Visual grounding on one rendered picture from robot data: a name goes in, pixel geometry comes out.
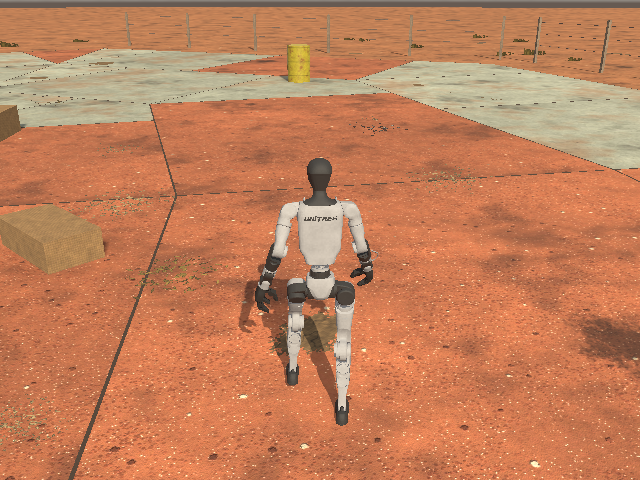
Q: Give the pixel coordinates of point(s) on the right robot upper arm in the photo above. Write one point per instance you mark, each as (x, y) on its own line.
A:
(351, 211)

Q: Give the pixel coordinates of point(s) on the robot right hand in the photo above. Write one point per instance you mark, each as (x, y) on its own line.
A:
(358, 272)

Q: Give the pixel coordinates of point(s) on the left robot forearm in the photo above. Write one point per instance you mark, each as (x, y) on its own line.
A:
(269, 271)

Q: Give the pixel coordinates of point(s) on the robot right thigh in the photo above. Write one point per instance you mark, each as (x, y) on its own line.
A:
(344, 309)

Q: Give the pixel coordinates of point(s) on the left robot shin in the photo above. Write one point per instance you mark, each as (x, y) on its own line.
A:
(293, 344)

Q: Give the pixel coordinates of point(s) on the right robot forearm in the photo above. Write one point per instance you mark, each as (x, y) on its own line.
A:
(365, 259)

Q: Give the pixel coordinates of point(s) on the robot left hand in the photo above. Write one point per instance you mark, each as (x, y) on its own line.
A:
(260, 298)

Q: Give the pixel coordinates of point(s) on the left robot upper arm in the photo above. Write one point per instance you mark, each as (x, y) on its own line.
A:
(287, 212)

